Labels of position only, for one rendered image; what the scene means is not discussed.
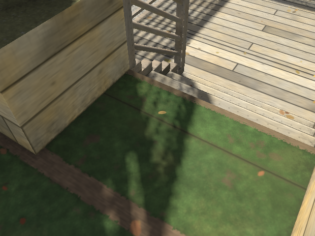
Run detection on stairs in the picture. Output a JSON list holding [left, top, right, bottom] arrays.
[[147, 71, 315, 148]]

